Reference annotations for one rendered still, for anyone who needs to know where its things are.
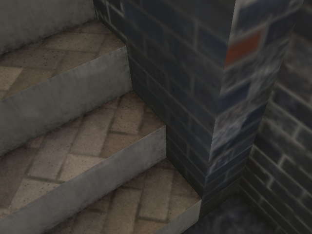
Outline stairs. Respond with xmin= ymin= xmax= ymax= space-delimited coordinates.
xmin=0 ymin=0 xmax=202 ymax=234

